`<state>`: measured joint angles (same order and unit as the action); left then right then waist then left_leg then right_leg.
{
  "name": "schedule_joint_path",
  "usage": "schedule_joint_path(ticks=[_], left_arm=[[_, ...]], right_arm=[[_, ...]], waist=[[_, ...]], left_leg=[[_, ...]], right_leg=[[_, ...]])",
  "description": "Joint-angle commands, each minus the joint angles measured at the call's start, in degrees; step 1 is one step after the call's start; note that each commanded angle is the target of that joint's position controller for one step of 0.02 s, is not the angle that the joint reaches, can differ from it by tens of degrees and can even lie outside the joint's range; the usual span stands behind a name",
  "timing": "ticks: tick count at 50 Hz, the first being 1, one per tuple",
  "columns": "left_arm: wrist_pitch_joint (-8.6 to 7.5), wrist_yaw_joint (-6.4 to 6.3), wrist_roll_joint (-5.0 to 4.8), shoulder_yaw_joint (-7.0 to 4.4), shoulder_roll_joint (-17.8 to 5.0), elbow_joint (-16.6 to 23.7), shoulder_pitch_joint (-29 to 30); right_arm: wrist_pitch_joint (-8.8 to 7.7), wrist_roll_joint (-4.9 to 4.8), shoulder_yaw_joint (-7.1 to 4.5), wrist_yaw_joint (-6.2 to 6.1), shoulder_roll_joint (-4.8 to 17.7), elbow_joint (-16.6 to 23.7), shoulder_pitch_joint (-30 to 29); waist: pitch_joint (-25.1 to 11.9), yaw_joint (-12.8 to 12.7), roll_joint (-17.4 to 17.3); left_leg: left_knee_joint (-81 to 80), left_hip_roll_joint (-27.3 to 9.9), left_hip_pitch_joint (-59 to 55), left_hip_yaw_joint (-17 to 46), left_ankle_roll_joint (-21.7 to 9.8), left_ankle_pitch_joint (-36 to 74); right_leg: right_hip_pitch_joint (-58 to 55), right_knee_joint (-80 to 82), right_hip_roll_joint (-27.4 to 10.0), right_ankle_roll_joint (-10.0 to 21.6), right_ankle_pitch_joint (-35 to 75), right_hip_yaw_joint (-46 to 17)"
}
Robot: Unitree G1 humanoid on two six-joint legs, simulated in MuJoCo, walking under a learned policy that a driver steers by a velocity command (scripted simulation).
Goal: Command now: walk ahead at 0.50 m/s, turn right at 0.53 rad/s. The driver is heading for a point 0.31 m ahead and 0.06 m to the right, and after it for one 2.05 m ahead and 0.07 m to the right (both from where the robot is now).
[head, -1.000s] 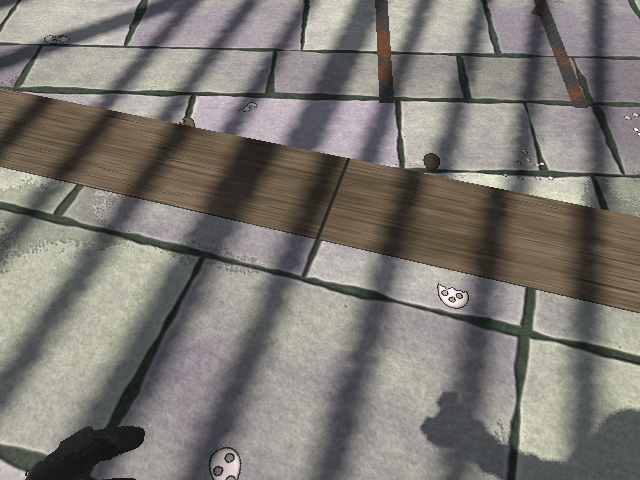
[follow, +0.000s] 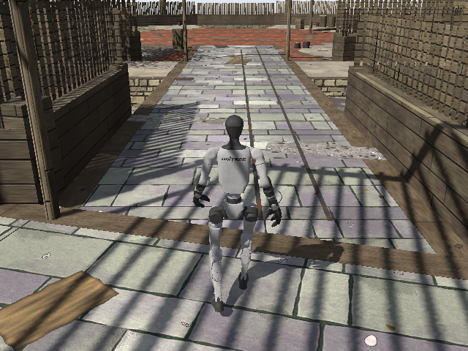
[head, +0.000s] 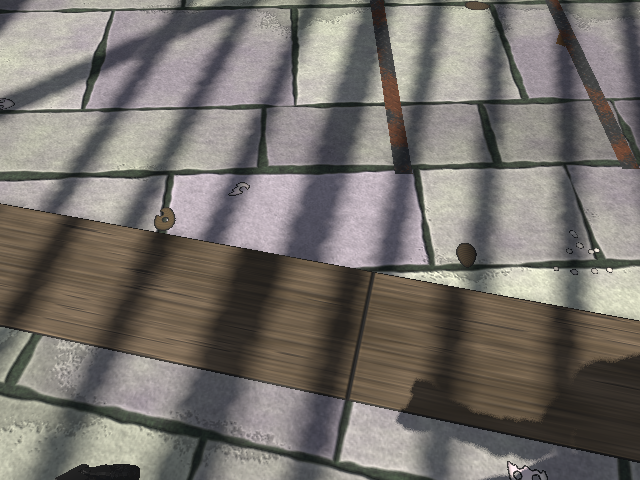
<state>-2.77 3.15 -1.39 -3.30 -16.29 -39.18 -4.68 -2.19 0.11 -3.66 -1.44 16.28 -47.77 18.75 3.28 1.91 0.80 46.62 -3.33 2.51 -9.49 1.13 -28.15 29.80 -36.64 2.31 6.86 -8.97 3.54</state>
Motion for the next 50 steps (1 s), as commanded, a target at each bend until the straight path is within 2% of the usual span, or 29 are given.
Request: schedule_joint_path(ticks=[1,2,3,4,8,11,13,14,15,16,18,20,21,22,23,24,25,26,27,29,31,33,35,36,37,38,40,45,50], left_arm=[[-0.67,-1.11,0.41,-4.02,-12.5,0.3,-18.8],[-1.07,-1.2,0.31,-3.53,-10.7,0.4,-15.9],[-1.17,-1.26,0.16,-2.97,-9.1,1.0,-11.9],[-1.21,-1.49,0.57,-2.39,-7.3,2.0,-9.1],[-1.36,-2.55,1.01,-2.67,-8.6,2.7,-7.8],[-0.16,-3.8,0.64,-3.28,-10.2,1.9,-8.9],[1.02,-4.42,0.25,-3.4,-10.2,1.0,-11.5],[-2.38,0.08,8.27,-1.71,-8.2,1.1,-14.2],[-3.61,2.39,7.96,-2.98,-9.1,1.0,-13.1],[-4.38,3.48,6.3,-3.24,-10.2,1.4,-12.2],[-4.78,3.45,4.53,-3.46,-11.0,1.5,-12.1],[-4.43,2.69,3.74,-2.64,-9.7,1.8,-11.1],[-4.26,2.43,3.49,-0.81,-4.7,3.3,-14.3],[-4.78,1.42,5.16,0.64,-0.4,3.3,-23.0],[-3.79,1.22,5.42,-0.76,-6.3,2.9,-19.0],[-2.57,-0.19,5.42,-1.51,-7.9,3.5,-14.3],[-1.93,-1.69,5.65,-2.0,-9.1,2.3,-15.8],[-1.7,-2.31,6.24,-1.55,-7.8,1.9,-16.2],[-1.7,-1.94,6.84,-0.54,-5.7,2.5,-14.7],[-1.32,0.17,5.69,0.69,-3.0,2.7,-14.3],[-0.94,2.64,4.11,1.35,-1.7,1.0,-14.7],[-1.46,4.74,1.38,1.61,-1.8,-1.0,-18.1],[-2.57,3.03,0.73,0.16,-6.8,0.7,-18.0],[-3.29,1.9,0.55,-0.48,-11.8,4.2,-12.8],[-3.36,1.92,1.7,-0.46,-12.0,5.5,-6.1],[-2.89,1.44,2.74,-0.9,-11.5,5.2,-6.1],[-2.38,-1.05,2.51,-1.86,-11.6,5.9,-6.1],[-2.51,-5.03,2.72,-1.76,-9.7,7.3,-8.6],[-1.62,-6.15,2.98,-2.35,-10.6,8.8,-7.5]], right_arm=[[-5.25,-2.11,-0.76,1.57,8.1,9.2,-5.0],[-6.12,-2.65,-0.53,1.73,8.0,10.3,-7.6],[-6.3,-1.37,-0.6,1.31,7.5,9.7,-7.7],[-5.82,-0.18,-1.11,1.05,8.2,9.3,-7.0],[-3.35,0.83,-0.94,0.85,6.0,9.8,-6.2],[-3.19,1.25,0.03,0.68,3.6,11.4,-12.1],[-3.33,0.57,0.16,1.15,3.5,12.0,-15.2],[-2.7,4.4,3.74,3.85,-2.0,10.2,-8.2],[-1.88,4.43,2.89,4.51,1.3,9.7,-8.3],[-1.63,3.87,2.1,4.13,4.9,10.1,-10.1],[-2.48,2.19,1.65,2.22,7.9,10.7,-12.5],[-4.19,0.19,0.79,0.6,10.9,9.3,-7.8],[-5.32,-0.41,0.0,-0.21,15.1,9.5,-2.9],[-5.17,0.76,-0.34,0.24,16.2,9.9,0.6],[-4.63,2.73,-0.22,-0.04,12.6,9.5,1.8],[-4.56,1.98,-0.46,-0.38,11.9,9.5,-1.4],[-4.21,0.76,0.63,-0.58,8.0,11.3,-7.9],[-3.95,0.08,1.41,-0.79,5.1,12.2,-10.1],[-3.85,0.38,1.24,-1.36,5.0,13.2,-11.1],[-4.26,1.02,0.1,-1.43,7.3,14.0,-12.6],[-4.55,-0.25,0.26,0.52,6.4,14.4,-15.2],[-3.74,0.04,0.73,3.64,6.3,13.6,-18.4],[-3.45,0.83,1.56,6.25,3.2,10.9,-11.8],[-4.03,0.29,1.45,6.46,2.0,9.9,-4.6],[-4.52,0.5,0.76,5.45,3.6,9.0,-0.8],[-4.24,0.57,-0.49,4.41,7.7,10.6,-6.3],[-3.93,0.57,-1.55,3.09,10.1,13.5,-11.5],[-4.61,0.68,-1.3,2.17,8.4,14.6,-10.4],[-4.04,1.26,-2.15,3.05,9.5,14.5,-7.8]], waist=[[-20.7,-9.7,4.4],[-13.5,-8.0,1.7],[-8.8,-5.0,-2.0],[-6.6,-2.9,-1.3],[-4.1,-0.5,0.9],[-3.6,-2.1,2.3],[-6.0,-4.3,3.9],[-8.9,-2.4,7.5],[-5.1,-2.2,5.4],[-4.8,-2.0,3.4],[-5.4,-2.2,2.5],[-10.7,0.7,-0.4],[-21.9,0.3,-8.0],[-32.3,-1.7,-19.4],[-25.8,1.4,-8.2],[-15.7,0.7,-6.7],[-12.3,-2.3,-6.9],[-10.6,-3.5,-8.5],[-10.1,-3.7,-8.1],[-10.7,-4.3,-5.2],[-9.9,-5.0,-4.3],[-8.7,-7.3,-3.5],[-10.4,-7.3,-3.8],[-12.1,-2.6,0.5],[-10.1,1.5,2.0],[-8.6,-0.3,0.3],[-7.2,-2.0,0.4],[-7.8,-2.9,0.7],[-7.9,-2.0,1.1]], left_leg=[[35.4,3.6,43.8,16.3,-1.0,-2.5],[30.8,1.1,44.3,15.5,-2.1,2.8],[25.3,-1.2,41.3,15.0,-1.8,6.1],[21.4,-2.7,37.1,14.9,-1.2,8.2],[12.4,-2.6,31.5,12.6,2.4,13.0],[-2.1,1.2,26.8,10.5,3.8,23.6],[-9.5,4.2,23.1,10.3,3.9,31.5],[-8.2,2.8,19.7,10.7,4.9,32.1],[-8.9,1.4,21.2,12.8,4.6,31.1],[-11.4,1.1,22.8,13.4,4.1,29.5],[-16.4,1.1,24.1,13.2,1.7,28.3],[-23.3,1.6,10.3,10.7,-4.4,41.8],[-21.7,-8.3,-7.8,19.1,-15.5,66.0],[-22.3,-24.2,-28.3,38.1,-31.8,76.0],[-25.6,-25.3,-20.8,39.3,-27.4,59.9],[-28.1,-20.7,-9.2,31.9,-21.1,47.6],[-31.2,-18.0,-0.5,26.3,-17.6,40.7],[-33.0,-15.6,4.5,21.9,-16.4,40.2],[-34.4,-14.3,7.6,18.7,-16.0,40.9],[-35.3,-9.5,10.8,12.4,-14.8,40.6],[-31.7,-5.3,14.5,7.5,-10.8,40.0],[-24.7,-4.8,19.8,9.4,-8.6,36.0],[-22.2,-6.4,22.7,15.2,-6.5,31.9],[-21.2,-3.5,18.9,12.2,-3.5,23.5],[-20.1,0.6,14.0,7.9,-1.3,18.9],[-18.1,1.8,12.2,7.2,-1.8,18.8],[-18.4,0.4,15.0,9.9,-6.3,23.1],[-20.1,-1.0,18.0,14.7,-12.2,26.8],[-19.6,1.1,16.8,14.4,-12.2,30.8]], right_leg=[[-52.6,19.2,-20.4,16.0,-7.5,-46.2],[-44.2,19.6,-18.2,13.7,-4.1,-38.0],[-35.2,20.0,-15.5,11.7,1.7,-31.8],[-28.5,21.1,-13.5,11.0,7.2,-27.6],[-16.6,23.4,-10.1,10.8,21.2,-20.1],[-11.7,19.4,-5.0,6.5,30.3,-13.3],[-12.6,17.1,-4.2,4.3,27.0,-14.1],[-11.7,19.1,-6.5,6.8,25.7,-16.4],[-12.7,18.1,-9.1,7.3,26.2,-19.3],[-15.3,16.3,-9.7,6.5,26.3,-20.7],[-22.5,12.3,-10.7,4.8,30.1,-23.7],[-22.7,4.6,-5.3,-0.7,36.5,-23.8],[-16.6,-5.3,2.2,-6.0,23.7,-19.2],[1.1,-20.9,10.8,-10.3,-26.1,-12.9],[6.0,-31.3,4.9,-10.5,-32.3,-11.9],[7.0,-35.2,1.0,-10.8,-28.1,-10.4],[4.2,-33.4,-2.2,-11.2,-24.1,-9.8],[0.9,-31.0,-4.2,-11.4,-22.8,-9.7],[-1.8,-31.2,-4.9,-11.8,-22.0,-7.5],[-6.8,-22.9,-4.7,-12.5,-19.3,-3.5],[-13.4,-8.4,-6.0,-14.9,-14.7,-1.9],[-21.8,7.1,-4.9,-15.5,0.0,-1.3],[-28.1,8.6,-6.4,-10.0,15.5,-3.3],[-24.9,9.0,-12.8,-1.5,24.6,-7.1],[-16.8,10.8,-15.8,3.8,15.0,-10.4],[-13.0,11.5,-13.6,2.1,-1.4,-8.5],[-12.6,11.9,-10.7,-0.5,-12.3,-6.6],[-19.4,12.9,-12.7,2.3,-5.8,-6.0],[-22.3,13.3,-14.3,1.9,-0.3,-1.8]])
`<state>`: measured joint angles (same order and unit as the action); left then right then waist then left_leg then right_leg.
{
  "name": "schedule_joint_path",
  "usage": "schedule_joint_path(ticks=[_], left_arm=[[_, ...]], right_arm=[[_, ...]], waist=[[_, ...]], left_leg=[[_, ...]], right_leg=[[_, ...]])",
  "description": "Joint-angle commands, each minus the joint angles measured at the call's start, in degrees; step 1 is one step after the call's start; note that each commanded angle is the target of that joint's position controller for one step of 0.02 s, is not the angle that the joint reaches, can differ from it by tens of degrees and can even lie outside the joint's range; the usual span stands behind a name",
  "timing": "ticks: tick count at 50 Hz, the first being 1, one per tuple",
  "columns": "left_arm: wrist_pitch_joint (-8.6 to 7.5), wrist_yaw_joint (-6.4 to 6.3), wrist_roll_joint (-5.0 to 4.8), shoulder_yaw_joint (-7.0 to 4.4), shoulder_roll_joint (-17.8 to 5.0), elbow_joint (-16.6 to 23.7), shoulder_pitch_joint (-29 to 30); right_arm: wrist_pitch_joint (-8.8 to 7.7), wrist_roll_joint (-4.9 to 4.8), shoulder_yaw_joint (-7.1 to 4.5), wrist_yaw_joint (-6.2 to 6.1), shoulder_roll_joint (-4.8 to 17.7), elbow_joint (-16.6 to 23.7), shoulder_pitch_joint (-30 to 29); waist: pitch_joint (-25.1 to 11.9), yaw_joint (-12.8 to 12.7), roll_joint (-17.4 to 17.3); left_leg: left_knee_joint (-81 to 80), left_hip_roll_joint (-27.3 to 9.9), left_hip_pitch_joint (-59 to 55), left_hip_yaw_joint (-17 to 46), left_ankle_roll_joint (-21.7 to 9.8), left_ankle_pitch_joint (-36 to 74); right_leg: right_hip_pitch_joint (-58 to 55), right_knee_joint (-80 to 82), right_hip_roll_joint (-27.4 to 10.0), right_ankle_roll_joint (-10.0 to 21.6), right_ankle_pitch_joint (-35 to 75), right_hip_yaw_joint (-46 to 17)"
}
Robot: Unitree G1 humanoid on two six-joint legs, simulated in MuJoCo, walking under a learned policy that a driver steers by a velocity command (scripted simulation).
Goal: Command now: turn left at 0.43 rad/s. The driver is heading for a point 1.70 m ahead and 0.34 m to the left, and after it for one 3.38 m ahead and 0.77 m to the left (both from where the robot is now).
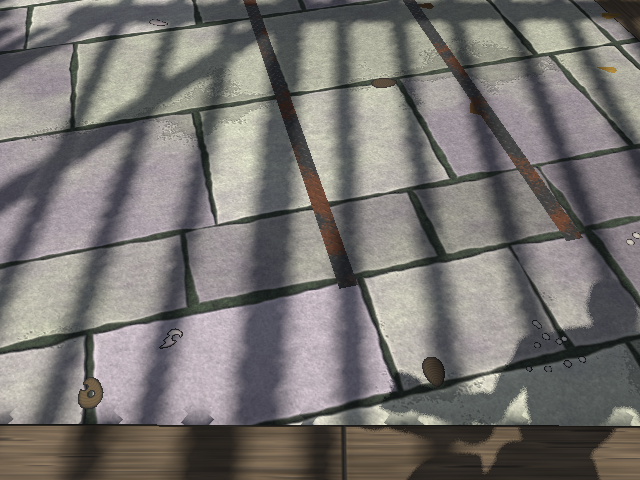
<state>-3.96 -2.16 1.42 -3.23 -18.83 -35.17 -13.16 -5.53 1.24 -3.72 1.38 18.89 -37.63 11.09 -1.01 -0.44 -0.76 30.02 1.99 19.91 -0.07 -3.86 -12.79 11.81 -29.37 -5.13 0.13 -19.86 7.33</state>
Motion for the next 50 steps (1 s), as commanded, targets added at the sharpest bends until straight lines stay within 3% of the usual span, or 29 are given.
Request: schedule_joint_path(ticks=[1,4,5,6,8,10,12,14,15,16,17,18,19,20,21,23,25,27,34,40,42,43,44,45,46,47,48,49,50], left_arm=[[-0.2,-0.79,0.37,-2.45,-8.2,5.1,1.4],[0.77,0.51,1.88,-2.11,-7.0,6.9,4.9],[1.03,0.96,2.37,-1.49,-5.9,6.9,5.5],[0.65,1.12,2.56,-0.84,-5.1,6.0,5.2],[-0.45,0.41,3.13,-0.88,-6.3,4.4,3.4],[-0.17,0.14,3.57,-0.02,-5.2,2.8,1.4],[1.02,1.12,2.01,0.91,-3.8,0.0,-2.3],[1.05,2.58,0.34,0.92,-4.5,-3.0,-8.2],[0.72,2.92,0.49,0.69,-5.1,-3.7,-9.5],[0.11,2.69,1.07,0.54,-5.4,-3.4,-11.1],[-0.74,1.81,2.05,-0.28,-7.6,-3.7,-16.7],[-1.97,1.44,3.48,-1.16,-12.9,-2.6,-14.0],[-2.08,1.29,3.49,-0.03,-9.0,-2.7,-7.1],[-2.52,1.49,0.98,0.75,-6.1,-1.0,-0.5],[-3.23,1.27,-0.1,1.71,-3.1,-0.1,2.8],[-4.05,-0.08,0.72,2.6,-1.8,-0.6,2.7],[-3.95,-0.79,2.17,2.06,-3.6,-2.4,-2.0],[-3.38,0.1,2.61,2.01,-3.5,-5.2,-8.1],[-2.29,4.34,2.69,2.53,-2.1,-13.6,-17.1],[-1.79,4.24,2.22,2.01,-3.6,-16.7,-15.2],[-1.66,3.71,2.52,1.36,-6.1,-17.6,-14.8],[-2.18,3.81,3.53,1.33,-5.8,-17.3,-15.1],[-2.71,4.21,5.05,3.88,2.1,-16.7,-23.4],[-3.25,6.29,5.33,4.85,3.2,-16.0,-22.0],[-3.35,7.17,2.33,3.0,1.0,-13.2,-6.0],[-3.95,6.25,1.66,1.94,-0.8,-12.9,-2.3],[-3.85,5.2,2.63,1.46,-1.5,-13.5,-4.4],[-3.51,4.87,3.19,1.93,0.6,-13.4,-5.5],[-2.7,4.92,3.23,2.74,3.8,-13.4,-6.7]], right_arm=[[-0.57,-0.05,-2.4,0.42,7.6,4.4,0.6],[0.08,-1.12,-3.84,0.36,11.6,3.9,6.6],[-0.2,-0.15,-3.94,0.15,11.3,3.1,10.4],[-0.86,0.2,-3.8,-0.27,9.9,2.5,12.3],[-1.41,0.17,-2.9,-0.42,7.2,2.8,8.6],[-0.74,0.2,-2.41,-0.87,7.2,3.9,2.6],[-0.01,1.37,-2.67,-0.1,8.9,5.3,-1.6],[1.58,1.66,-2.82,1.17,9.3,6.6,-3.1],[2.5,1.63,-2.49,1.82,8.5,6.9,-2.9],[2.77,2.09,-1.83,2.23,6.5,6.6,-1.5],[2.42,2.73,-0.66,2.17,2.7,6.7,0.7],[1.13,3.09,1.19,2.42,-2.9,8.6,1.1],[1.02,2.96,1.45,1.97,-1.4,6.3,-1.6],[1.09,2.28,0.28,0.78,1.3,4.1,0.3],[1.29,2.33,-0.86,0.19,4.0,2.4,2.9],[1.31,3.77,-0.68,1.34,3.0,1.3,2.4],[1.4,2.11,-0.2,3.62,1.0,0.8,0.4],[1.03,1.34,0.12,4.43,-0.2,0.5,-1.6],[1.77,1.91,1.84,4.26,-3.5,2.4,-9.7],[2.05,1.92,1.23,3.19,-2.3,3.6,-12.2],[1.21,0.58,0.15,2.57,-0.2,2.8,-7.9],[0.45,0.07,-1.32,1.69,2.9,0.8,-0.5],[0.44,0.54,-1.6,0.63,4.6,-3.1,12.7],[0.75,1.2,-1.71,-0.22,5.5,-5.9,25.8],[-0.27,3.3,-2.17,-0.25,5.5,-9.4,30.2],[-0.93,2.08,-2.54,-0.14,5.9,-9.6,23.3],[-0.86,1.0,-1.55,-0.41,2.4,-8.7,17.1],[-1.0,0.21,-0.27,-0.49,-0.9,-8.1,12.3],[-0.96,0.28,0.61,-0.41,-3.3,-6.9,7.8]], waist=[[-4.0,0.7,1.9],[-7.2,4.0,-5.9],[-7.9,5.8,-9.0],[-8.1,6.6,-8.0],[-6.6,3.7,-4.0],[-5.5,0.0,-2.3],[-5.5,-1.4,-3.5],[-4.6,-2.4,-1.5],[-3.3,-2.7,-0.2],[-3.5,-3.3,0.8],[-4.7,-5.3,6.1],[-0.1,-3.2,13.4],[4.3,-1.6,6.4],[3.0,1.1,7.9],[1.1,2.2,8.0],[1.3,1.9,6.4],[2.5,-1.0,5.7],[3.8,-3.5,5.3],[6.5,-5.9,6.8],[7.0,-2.6,7.4],[3.6,1.7,6.9],[-2.1,4.3,5.1],[-18.2,5.1,-5.0],[-25.9,10.3,-9.5],[-7.2,14.0,-5.8],[2.5,10.4,-5.3],[1.6,6.2,-5.4],[1.1,2.4,-4.5],[0.4,-1.0,-3.3]], left_leg=[[-3.9,-4.7,-2.3,6.7,-8.1,17.2],[-11.0,-11.4,-16.7,23.7,-16.6,23.2],[-13.3,-16.2,-23.8,29.5,-18.8,25.9],[-13.2,-18.5,-25.3,30.9,-18.5,28.8],[-12.1,-17.1,-18.1,27.0,-15.9,30.3],[-13.8,-12.8,-9.4,22.5,-12.5,27.9],[-14.0,-9.2,-3.2,20.6,-10.7,25.0],[-13.4,-7.6,2.0,22.6,-10.6,3.0],[-12.0,-5.9,7.0,23.5,-10.0,-8.3],[-8.2,-3.9,14.8,24.0,-7.7,-15.7],[2.3,0.1,23.3,21.8,-3.3,-18.9],[14.1,6.8,35.2,13.9,3.5,-17.7],[22.5,-1.6,36.9,15.3,3.6,-10.0],[28.2,-1.4,34.4,10.9,4.4,-6.0],[32.2,-1.0,31.1,8.6,4.9,-2.8],[34.6,-1.7,26.6,5.4,5.2,4.3],[35.7,-2.6,27.5,3.4,6.2,8.4],[31.9,-3.9,31.0,3.6,6.5,12.0],[10.9,-4.6,28.0,-0.7,2.7,13.5],[4.6,-2.4,15.6,-2.5,-1.2,4.3],[0.9,1.2,-1.2,-5.4,-3.6,9.4],[4.3,1.9,-16.0,-4.2,-6.0,11.0],[7.7,-8.6,-47.7,11.1,-15.6,15.2],[-5.9,-21.7,-57.7,35.9,-22.5,6.8],[-12.7,-20.1,-45.7,34.9,-15.2,-2.5],[-14.7,-19.6,-30.6,27.8,-11.9,-7.0],[-15.8,-18.7,-21.1,22.2,-11.9,-0.6],[-16.1,-18.3,-13.9,16.6,-12.0,11.7],[-17.3,-18.4,-7.4,12.7,-11.9,22.3]], right_leg=[[-3.6,4.8,-6.0,7.4,9.9,-4.2],[8.2,-6.5,3.6,0.0,-4.5,-1.3],[16.5,-16.7,5.0,-1.5,-18.4,-5.8],[21.1,-26.0,4.2,-1.6,-23.5,-10.4],[20.9,-32.6,2.5,-2.3,-20.8,-13.9],[14.2,-22.6,3.0,-3.2,-14.5,-11.9],[4.4,-11.8,5.9,-3.6,-7.4,-9.1],[-3.6,0.4,7.0,-2.5,2.6,-7.5],[-8.3,5.1,7.5,-1.6,5.5,-6.4],[-15.1,4.4,4.8,1.2,6.3,-7.6],[-21.7,8.1,-5.6,10.3,2.2,-18.8],[-17.6,20.0,-24.0,26.1,-7.8,-47.0],[-11.0,24.2,-24.6,23.1,-18.8,-47.7],[-9.2,24.5,-19.5,17.9,-19.3,-39.9],[-8.6,24.8,-14.9,13.9,-14.8,-32.3],[-6.7,25.2,-10.3,10.0,-2.8,-20.8],[-7.4,25.8,-9.4,10.1,2.4,-14.4],[-12.0,25.9,-10.2,11.6,7.6,-10.9],[-18.2,24.1,-12.3,13.9,24.9,-5.4],[-19.5,20.8,-14.0,11.5,30.9,-2.6],[-13.6,11.8,-11.9,9.8,46.3,1.5],[-6.4,0.5,-8.0,6.7,48.6,4.5],[13.9,-18.6,-2.1,2.1,31.6,4.3],[24.5,-31.6,6.0,0.8,-11.4,-2.3],[35.7,-42.1,4.8,3.1,-9.3,-10.8],[37.2,-44.4,0.9,4.0,-3.9,-11.0],[30.5,-43.1,-1.2,5.0,-2.3,-11.0],[25.7,-42.8,-2.5,5.3,-0.6,-11.0],[20.5,-42.5,-3.0,4.9,-0.5,-11.3]])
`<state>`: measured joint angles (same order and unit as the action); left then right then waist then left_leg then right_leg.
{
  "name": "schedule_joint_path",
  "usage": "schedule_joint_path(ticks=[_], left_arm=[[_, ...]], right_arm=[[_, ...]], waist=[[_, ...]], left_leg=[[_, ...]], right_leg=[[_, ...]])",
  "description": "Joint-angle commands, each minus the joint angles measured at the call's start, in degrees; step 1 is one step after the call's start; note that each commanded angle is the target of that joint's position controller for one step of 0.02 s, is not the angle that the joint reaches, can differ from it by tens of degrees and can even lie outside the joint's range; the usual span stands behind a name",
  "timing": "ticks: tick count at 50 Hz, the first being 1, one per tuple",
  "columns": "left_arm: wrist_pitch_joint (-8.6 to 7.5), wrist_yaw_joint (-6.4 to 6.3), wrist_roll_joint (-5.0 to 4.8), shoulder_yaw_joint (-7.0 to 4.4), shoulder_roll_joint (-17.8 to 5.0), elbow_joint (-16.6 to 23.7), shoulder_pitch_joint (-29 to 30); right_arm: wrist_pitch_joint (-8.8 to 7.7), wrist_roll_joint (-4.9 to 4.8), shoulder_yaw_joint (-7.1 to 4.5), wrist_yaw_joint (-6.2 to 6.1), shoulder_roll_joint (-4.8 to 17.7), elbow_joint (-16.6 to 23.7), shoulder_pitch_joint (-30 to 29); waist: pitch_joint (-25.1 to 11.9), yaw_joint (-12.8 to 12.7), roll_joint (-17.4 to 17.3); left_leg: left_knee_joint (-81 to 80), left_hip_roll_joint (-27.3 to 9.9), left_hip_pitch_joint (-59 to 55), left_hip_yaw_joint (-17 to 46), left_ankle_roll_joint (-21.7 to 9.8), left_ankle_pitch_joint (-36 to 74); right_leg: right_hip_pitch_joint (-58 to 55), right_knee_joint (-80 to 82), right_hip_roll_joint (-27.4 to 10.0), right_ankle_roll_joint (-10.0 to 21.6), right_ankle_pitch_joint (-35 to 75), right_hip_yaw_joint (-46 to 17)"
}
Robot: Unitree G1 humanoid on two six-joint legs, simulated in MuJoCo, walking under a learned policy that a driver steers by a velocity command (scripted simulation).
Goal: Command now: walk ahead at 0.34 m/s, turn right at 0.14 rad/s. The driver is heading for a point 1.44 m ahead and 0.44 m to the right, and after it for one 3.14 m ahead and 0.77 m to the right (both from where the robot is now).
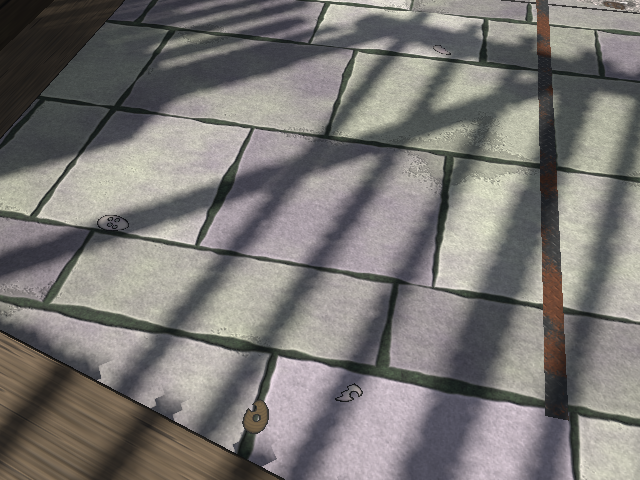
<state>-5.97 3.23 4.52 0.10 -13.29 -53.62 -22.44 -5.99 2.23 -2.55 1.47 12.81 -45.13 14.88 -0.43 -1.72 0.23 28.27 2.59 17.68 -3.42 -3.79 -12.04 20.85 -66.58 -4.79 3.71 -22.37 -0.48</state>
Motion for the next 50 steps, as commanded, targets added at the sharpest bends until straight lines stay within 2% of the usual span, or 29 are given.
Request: schedule_joint_path(ticks=[1,6,10,12,14,15,16,17,18,19,20,21,22,23,24,25,28,31,34,36,39,41,42,43,44,46,47,48,50], left_arm=[[0.06,-0.13,-0.21,-0.34,0.0,5.3,2.3],[1.14,2.22,-1.48,-1.32,-1.1,6.2,7.0],[1.95,2.71,-1.63,-1.88,-2.8,8.3,12.6],[1.67,2.11,-1.26,-2.49,-4.0,8.3,12.3],[0.86,1.28,-1.32,-3.34,-5.8,8.5,12.0],[0.67,0.66,-1.86,-3.59,-6.7,8.9,13.3],[0.45,0.28,-2.48,-3.75,-7.0,9.0,13.5],[-0.03,-0.11,-3.5,-4.16,-8.0,8.7,11.8],[-0.8,-1.25,-4.1,-5.22,-11.8,8.9,10.3],[-0.61,-2.93,-3.41,-6.8,-16.3,10.1,5.6],[-0.38,-3.39,-2.35,-6.29,-14.9,8.8,-2.8],[-2.07,-3.51,-0.78,-7.6,-15.9,6.5,-4.3],[-2.23,-3.41,-2.05,-7.99,-14.5,6.8,0.6],[-1.72,-3.22,-2.82,-6.65,-11.0,8.3,6.6],[-1.58,-3.08,-3.65,-5.45,-8.3,9.1,9.8],[-0.95,-2.79,-3.64,-5.13,-8.3,10.5,11.0],[-1.7,-1.76,-3.0,-6.0,-11.7,13.4,12.5],[-2.69,-1.35,-3.48,-6.35,-12.7,15.3,9.9],[-1.99,-1.29,-3.7,-5.88,-11.6,17.4,5.8],[-1.27,-1.26,-3.56,-5.76,-11.4,18.9,5.6],[0.49,-0.8,-3.3,-5.51,-12.1,20.4,9.1],[1.49,-0.25,-2.68,-4.15,-9.6,19.4,6.9],[1.77,-0.11,-2.56,-2.67,-5.4,19.6,4.5],[1.51,-0.69,-1.09,-2.73,-5.0,23.4,6.9],[1.71,-1.43,0.26,-3.93,-9.5,20.8,7.7],[2.49,-3.36,0.17,-5.12,-11.9,17.6,4.6],[2.67,-3.49,0.8,-4.83,-10.2,18.1,5.5],[2.59,-2.78,1.02,-4.45,-10.0,18.7,6.2],[2.68,-1.69,-0.9,-4.63,-9.5,17.2,5.8]], right_arm=[[-0.75,-0.38,-0.15,-0.58,1.3,1.4,1.3],[-1.79,2.76,-0.79,-1.07,4.3,0.6,1.3],[-0.88,2.41,-2.3,-0.55,9.2,-0.5,3.6],[-0.68,2.54,-2.61,-0.6,9.7,-0.6,4.5],[-0.59,1.84,-2.73,-1.02,10.1,0.0,2.7],[-0.45,0.66,-3.16,-1.11,10.7,-0.8,2.8],[-0.23,0.5,-3.59,-1.34,11.7,-0.7,3.2],[0.03,0.35,-3.79,-1.44,12.2,-0.4,2.4],[0.22,0.33,-3.61,-1.02,11.3,1.1,4.3],[0.25,2.3,-2.04,-0.83,7.1,1.7,10.6],[0.44,1.41,-2.01,-0.41,8.2,4.4,4.8],[0.98,-0.19,-1.09,0.25,6.6,7.6,-6.6],[1.49,-0.09,-1.59,-0.8,8.6,7.2,-6.9],[1.7,1.22,-2.13,-1.95,10.9,6.0,-2.3],[1.86,2.56,-1.28,-2.44,8.8,6.0,-1.4],[2.12,3.31,-0.76,-2.84,7.5,6.1,-1.4],[4.24,0.74,-0.3,-2.27,7.3,5.3,1.0],[6.0,0.3,0.04,-2.33,8.2,5.4,-0.6],[5.81,0.78,0.57,-2.85,7.9,6.4,-3.6],[5.07,0.15,0.75,-2.96,8.1,6.6,-3.6],[4.01,-1.32,0.47,-2.18,8.4,6.0,0.5],[3.03,-1.97,-0.44,-1.72,10.3,6.7,2.3],[2.23,-1.74,-1.29,-2.02,13.4,7.1,4.8],[1.18,0.28,-2.8,-1.74,18.4,8.7,2.5],[0.75,1.54,-2.47,-2.01,15.5,9.3,-0.2],[0.07,-0.52,-0.64,-1.08,9.3,12.3,-9.2],[-0.07,-0.98,-0.11,-0.95,8.1,12.6,-9.2],[-0.09,-0.89,-0.48,-1.16,9.1,13.7,-9.5],[-0.34,-0.61,-0.28,-0.93,8.8,12.9,-4.1]], waist=[[-0.9,-1.7,-3.8],[-0.4,-2.3,-2.7],[-1.1,-0.6,-3.5],[-1.0,-0.2,-3.1],[-0.4,-1.0,-3.0],[0.5,-0.5,-3.2],[0.1,0.2,-3.3],[-1.5,-0.4,-2.3],[-8.0,1.3,2.8],[-20.4,2.2,12.3],[-27.3,-4.0,11.7],[-14.6,-6.7,3.8],[-6.8,-3.9,1.2],[-6.5,0.5,0.4],[-3.6,2.9,1.4],[-3.4,4.1,1.3],[-4.9,5.0,2.6],[-5.2,3.0,4.3],[-5.6,-0.2,5.7],[-6.3,-1.1,6.2],[-6.5,1.9,5.3],[-7.5,2.7,4.3],[-8.7,2.4,-2.3],[-3.7,1.5,-12.6],[-2.7,2.1,-1.6],[-1.8,-1.7,-3.1],[-2.5,-1.2,-5.8],[-3.2,-1.3,-4.6],[-2.4,1.1,-3.5]], left_leg=[[-17.2,-18.6,-2.9,13.1,-12.0,27.4],[-18.0,-14.6,-1.0,-0.7,-9.0,43.1],[-15.2,-15.1,-6.6,-3.3,-7.1,47.8],[-12.2,-15.6,-10.5,-4.2,-6.9,47.5],[-8.7,-16.5,-13.2,-4.6,-5.9,49.4],[-7.6,-17.8,-17.0,-3.9,-5.2,49.6],[-4.4,-17.4,-19.5,-4.5,-4.5,51.2],[0.8,-15.9,-20.1,-5.8,-2.8,51.9],[9.5,-11.8,-17.3,-7.0,0.2,45.6],[25.7,-6.2,-3.6,-6.6,7.4,10.4],[41.4,2.8,12.0,0.9,10.6,-33.5],[46.0,-1.3,19.9,10.5,8.1,-31.1],[46.3,-3.8,20.4,11.0,7.7,-28.5],[43.6,-5.3,16.3,11.1,7.1,-25.7],[39.2,-6.9,11.9,10.6,6.6,-23.6],[36.3,-6.9,7.2,9.6,6.8,-21.2],[31.4,-4.1,2.1,5.6,8.9,-12.0],[24.0,-3.9,2.4,5.2,10.4,-10.7],[16.3,-3.5,5.3,6.2,9.4,-12.3],[10.7,-2.5,5.3,6.0,8.2,-11.9],[-4.9,0.5,-3.1,3.6,4.9,-4.2],[-10.2,-3.1,-12.5,5.5,-1.3,6.1],[-12.1,-12.5,-19.2,14.6,-9.8,20.6],[-16.2,-28.6,-21.2,33.5,-26.5,31.2],[-18.7,-29.4,-18.0,28.9,-23.5,28.2],[-17.6,-18.4,-10.7,16.2,-13.5,24.2],[-16.1,-15.8,-10.0,13.5,-12.3,30.5],[-15.3,-15.6,-9.9,11.3,-12.3,35.2],[-16.5,-14.2,-12.9,9.5,-10.9,22.1]], right_leg=[[10.0,-4.2,-3.0,1.1,1.8,-3.2],[11.8,12.6,-2.3,-1.4,21.2,-0.4],[10.7,21.4,0.3,-3.0,28.0,0.4],[10.3,20.7,1.3,-2.9,29.0,1.2],[8.9,22.7,2.1,-2.0,21.7,1.7],[10.0,28.9,1.8,-1.5,15.9,0.9],[8.0,32.1,3.6,-0.5,16.3,2.5],[3.0,37.2,6.0,1.5,22.2,3.5],[-7.6,38.3,5.8,6.9,43.5,-0.2],[-28.5,38.1,-6.3,21.9,61.6,-17.1],[-40.8,45.1,-16.4,29.7,54.2,-35.9],[-31.6,46.9,-14.6,21.4,44.3,-31.8],[-22.3,48.7,-12.1,18.5,41.1,-26.1],[-14.8,50.7,-10.1,17.8,38.7,-23.7],[-6.9,52.5,-8.0,16.9,37.1,-20.8],[-1.9,54.2,-6.4,15.9,33.8,-19.6],[1.8,55.3,-2.3,13.2,27.3,-15.9],[-1.1,54.7,-2.5,11.9,19.2,-18.9],[-7.4,52.7,-5.2,13.3,12.7,-26.1],[-10.2,51.5,-5.9,13.6,12.0,-29.3],[-7.6,48.4,-4.1,13.1,15.2,-30.2],[-2.2,44.5,-1.6,9.6,13.7,-29.4],[4.6,36.2,3.6,4.5,3.6,-23.6],[21.9,24.0,13.3,-4.6,-10.4,-10.6],[21.2,12.1,7.0,-6.5,-10.7,-9.3],[15.8,0.6,6.9,-9.1,-3.4,-6.5],[15.1,-3.1,8.1,-9.9,-0.5,-6.0],[14.5,-6.6,8.4,-10.3,0.8,-3.8],[15.7,-3.5,6.3,-10.4,7.4,-5.3]])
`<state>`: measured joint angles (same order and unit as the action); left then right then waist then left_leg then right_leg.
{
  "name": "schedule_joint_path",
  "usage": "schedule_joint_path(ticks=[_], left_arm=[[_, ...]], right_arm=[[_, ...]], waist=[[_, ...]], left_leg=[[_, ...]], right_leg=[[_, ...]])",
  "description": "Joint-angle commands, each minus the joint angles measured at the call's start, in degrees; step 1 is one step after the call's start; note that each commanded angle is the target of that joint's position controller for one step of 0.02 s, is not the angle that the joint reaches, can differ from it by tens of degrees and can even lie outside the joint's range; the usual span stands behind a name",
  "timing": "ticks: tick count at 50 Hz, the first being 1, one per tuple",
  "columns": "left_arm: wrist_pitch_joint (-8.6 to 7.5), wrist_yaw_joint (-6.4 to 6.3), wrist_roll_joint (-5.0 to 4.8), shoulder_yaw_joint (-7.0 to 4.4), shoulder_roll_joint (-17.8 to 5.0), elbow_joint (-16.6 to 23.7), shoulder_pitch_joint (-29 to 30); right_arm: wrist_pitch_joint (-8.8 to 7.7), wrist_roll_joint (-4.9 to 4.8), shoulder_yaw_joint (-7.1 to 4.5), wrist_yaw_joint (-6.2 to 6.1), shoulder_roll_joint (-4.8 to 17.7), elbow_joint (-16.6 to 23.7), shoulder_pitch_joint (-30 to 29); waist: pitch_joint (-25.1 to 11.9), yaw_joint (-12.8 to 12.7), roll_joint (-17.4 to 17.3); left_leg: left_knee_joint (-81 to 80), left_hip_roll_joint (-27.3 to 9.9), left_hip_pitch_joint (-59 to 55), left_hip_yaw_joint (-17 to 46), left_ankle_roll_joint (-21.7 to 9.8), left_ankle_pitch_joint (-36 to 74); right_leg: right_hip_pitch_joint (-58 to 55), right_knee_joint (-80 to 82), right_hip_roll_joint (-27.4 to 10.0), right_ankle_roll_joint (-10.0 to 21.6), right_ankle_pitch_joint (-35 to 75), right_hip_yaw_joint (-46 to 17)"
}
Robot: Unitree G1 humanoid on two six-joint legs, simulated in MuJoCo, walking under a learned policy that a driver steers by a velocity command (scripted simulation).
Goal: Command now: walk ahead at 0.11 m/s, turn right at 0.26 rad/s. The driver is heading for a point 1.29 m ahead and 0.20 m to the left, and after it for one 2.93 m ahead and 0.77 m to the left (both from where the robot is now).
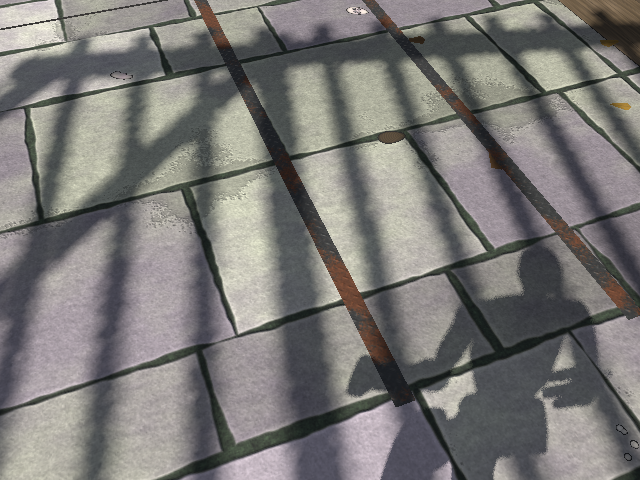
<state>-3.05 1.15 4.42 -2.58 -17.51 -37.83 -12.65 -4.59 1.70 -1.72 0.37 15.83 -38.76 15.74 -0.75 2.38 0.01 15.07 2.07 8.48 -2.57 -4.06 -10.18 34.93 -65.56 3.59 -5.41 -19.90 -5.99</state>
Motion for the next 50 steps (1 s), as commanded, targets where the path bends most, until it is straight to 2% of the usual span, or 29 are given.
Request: schedule_joint_path(ticks=[1,2,3,4,5,6,7,8,9,10,11,13,14,15,16,17,18,19,20,21,22,23,27,38,50], left_arm=[[-0.06,0.99,-1.04,-1.97,-4.3,-0.2,-4.4],[0.18,1.38,-0.71,-2.13,-3.9,-0.3,-2.6],[0.24,1.18,-0.57,-2.18,-3.8,0.7,1.0],[0.18,0.66,-0.75,-1.96,-3.3,1.8,4.3],[0.09,0.0,-1.02,-1.54,-2.4,2.4,6.0],[-0.11,-0.51,-1.38,-1.22,-1.6,2.5,6.6],[-0.22,-0.51,-1.44,-0.83,-0.7,2.4,6.4],[-0.14,0.01,-1.25,-0.44,0.1,2.2,5.8],[0.18,0.63,-0.9,-0.22,0.5,2.1,5.0],[0.48,1.28,-0.63,-0.13,0.5,1.9,4.1],[0.6,1.87,-0.7,-0.2,0.2,1.6,3.1],[0.25,2.45,-1.58,-0.78,-1.3,0.8,0.9],[-0.12,2.58,-2.23,-0.79,-1.1,0.3,0.2],[-0.6,2.46,-3.02,-0.9,-1.4,0.3,0.3],[-1.3,2.04,-3.93,-1.27,-3.1,1.1,-0.3],[-1.95,2.09,-5.98,-0.8,-5.3,2.7,3.0],[-1.89,2.75,-6.02,0.01,-3.0,3.5,4.8],[-1.46,3.38,-5.53,0.14,-2.2,3.3,6.0],[-1.33,3.85,-5.31,0.05,-2.4,3.6,7.9],[-0.81,4.1,-5.04,-0.49,-3.1,3.5,7.6],[-0.4,4.16,-4.55,-0.88,-3.6,3.3,6.5],[-0.35,4.08,-4.3,-0.98,-3.5,3.5,6.2],[-0.9,4.05,-4.37,-1.35,-3.4,3.5,7.0],[-1.04,3.93,-4.29,-2.34,-4.6,2.7,8.4],[-0.45,3.46,-4.08,-2.28,-5.0,0.6,6.3]], right_arm=[[-1.71,-0.64,-0.01,1.1,3.4,4.8,-1.4],[-1.57,-1.1,-0.15,1.79,4.2,2.8,3.2],[-1.35,-1.02,-1.21,1.97,6.8,1.2,7.2],[-1.26,-0.62,-1.94,2.1,8.3,-0.3,9.9],[-1.38,-0.2,-2.06,2.19,8.2,-1.6,11.7],[-1.6,-0.27,-1.76,2.32,6.9,-1.9,11.0],[-1.85,-0.78,-1.24,2.49,5.7,-1.5,8.3],[-2.16,-1.35,-0.82,2.68,4.9,-0.9,5.3],[-2.37,-1.55,-1.08,2.8,5.9,-0.9,4.1],[-2.33,-0.92,-1.31,3.09,6.9,-0.9,3.2],[-2.21,-0.56,-1.46,3.36,7.4,-0.5,2.1],[-1.86,-0.74,-1.87,3.64,8.4,-0.4,-0.7],[-1.5,-1.48,-1.6,3.96,7.9,-0.4,-2.2],[-1.21,-1.74,-1.16,4.25,6.7,-0.8,-2.3],[-0.97,-1.87,-0.7,4.27,4.6,-0.8,-0.8],[-0.86,-1.79,-0.43,3.76,2.9,-1.4,7.2],[-1.02,-1.55,-0.06,3.12,2.6,-2.2,9.2],[-0.61,-1.33,-0.53,2.76,3.9,-1.7,6.2],[-0.19,-1.52,-0.61,2.47,4.2,-1.4,5.6],[0.22,-1.66,-0.95,2.31,5.8,-1.6,5.6],[0.47,-1.91,-1.12,2.35,6.6,-1.6,5.3],[0.52,-1.95,-1.05,2.53,6.4,-1.6,4.8],[1.07,-1.87,-1.25,2.82,6.7,-1.3,0.9],[2.28,-1.56,-1.21,2.76,7.1,-2.9,-2.7],[2.52,-1.25,-1.16,3.14,7.2,-5.8,-4.5]], waist=[[-0.4,-1.9,-3.4],[2.0,0.1,-4.6],[3.8,2.6,-5.5],[4.4,4.1,-5.5],[3.9,4.9,-5.6],[3.3,4.4,-5.1],[2.0,2.8,-4.8],[0.6,1.0,-4.8],[-0.4,0.2,-5.0],[-0.7,-0.9,-5.7],[-0.7,-1.6,-5.2],[-0.5,-3.6,-4.3],[-0.3,-5.0,-3.3],[-1.0,-5.3,-3.3],[-4.1,-4.8,-2.3],[-11.2,0.8,3.3],[-11.5,1.5,4.1],[-7.4,1.3,2.3],[-5.4,2.2,0.9],[-4.2,1.5,0.9],[-3.7,0.7,1.1],[-3.6,0.1,0.8],[-3.4,-0.6,1.4],[-1.4,-0.7,1.4],[0.3,-0.7,0.6]], left_leg=[[-4.0,-12.6,-5.7,8.5,-8.6,8.3],[-5.6,-13.1,-9.2,10.4,-8.5,-1.4],[-6.9,-15.0,-13.7,13.4,-9.8,-6.2],[-7.4,-17.0,-17.8,15.9,-11.1,-7.6],[-7.4,-18.4,-21.0,17.3,-12.1,-7.3],[-6.8,-18.3,-22.0,16.8,-12.4,-2.1],[-5.5,-17.6,-20.6,14.9,-12.1,6.4],[-3.7,-16.6,-17.0,12.4,-11.5,16.0],[-2.2,-16.1,-13.4,10.6,-11.6,23.9],[-1.1,-15.8,-8.5,9.2,-11.3,28.8],[0.1,-14.9,-4.7,7.6,-10.6,30.3],[3.1,-14.3,-0.2,7.0,-9.7,28.9],[5.3,-13.5,1.7,6.8,-8.4,27.1],[7.6,-11.9,3.3,6.7,-6.3,25.4],[10.7,-9.3,3.9,4.9,-2.7,24.0],[13.7,-4.9,5.3,1.7,2.4,17.2],[15.9,-4.1,7.4,1.5,5.6,10.1],[15.7,-4.2,6.6,1.4,6.7,7.2],[14.0,-5.0,4.1,1.2,6.4,7.6],[13.0,-4.9,3.1,1.1,5.4,8.3],[12.6,-4.4,3.7,0.6,4.8,8.0],[12.1,-4.5,4.4,0.6,4.5,7.9],[11.2,-4.7,4.9,0.9,4.7,5.5],[7.7,-4.7,4.8,0.5,5.1,-1.9],[5.1,-5.0,4.9,0.0,4.5,-3.8]], right_leg=[[2.3,1.0,-3.7,-1.7,7.9,-1.2],[5.4,7.0,-4.2,-2.0,8.6,-0.6],[9.4,11.5,-4.2,-1.6,7.8,0.6],[12.5,15.7,-4.6,-0.6,7.3,0.6],[14.0,19.1,-5.3,0.5,7.0,0.1],[13.2,22.4,-5.7,1.1,7.0,0.5],[9.6,25.1,-6.4,1.3,6.7,2.3],[4.2,27.0,-7.0,1.3,6.1,4.5],[-0.8,27.9,-7.1,1.4,5.4,6.4],[-6.1,27.0,-7.0,1.7,5.1,7.9],[-10.5,27.1,-6.8,2.1,5.8,9.0],[-17.1,31.2,-6.2,3.3,11.1,9.8],[-21.2,36.1,-6.0,4.4,16.5,10.1],[-25.5,38.9,-5.5,5.9,21.0,9.7],[-30.5,38.9,-7.6,8.9,32.2,7.6],[-39.1,37.3,-12.9,16.6,46.3,1.2],[-39.4,35.9,-16.2,19.7,47.8,-3.0],[-32.6,36.3,-15.1,17.4,44.3,-2.3],[-27.7,35.6,-12.5,13.8,40.4,0.7],[-26.3,35.0,-10.0,11.2,37.5,3.3],[-26.7,35.0,-8.9,9.9,35.6,4.1],[-27.4,34.7,-8.5,9.4,34.2,4.5],[-28.5,34.3,-7.9,8.8,33.1,4.9],[-28.8,37.5,-7.1,7.8,23.4,4.3],[-30.3,40.5,-6.1,8.1,18.8,4.5]])
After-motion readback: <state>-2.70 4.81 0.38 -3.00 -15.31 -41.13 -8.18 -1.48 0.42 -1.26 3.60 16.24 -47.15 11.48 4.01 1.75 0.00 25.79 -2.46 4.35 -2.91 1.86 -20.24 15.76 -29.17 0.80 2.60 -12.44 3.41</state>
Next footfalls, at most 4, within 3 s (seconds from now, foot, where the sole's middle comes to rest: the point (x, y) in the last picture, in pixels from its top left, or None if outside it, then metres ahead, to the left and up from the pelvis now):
0.30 right None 0.11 -0.15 -0.79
2.12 right None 0.50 -0.18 -0.93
2.56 left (276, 393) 0.75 0.10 -0.93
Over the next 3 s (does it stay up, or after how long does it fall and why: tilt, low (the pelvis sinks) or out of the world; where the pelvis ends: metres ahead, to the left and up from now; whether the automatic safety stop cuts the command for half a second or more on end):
stays up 0.83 0.04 -0.15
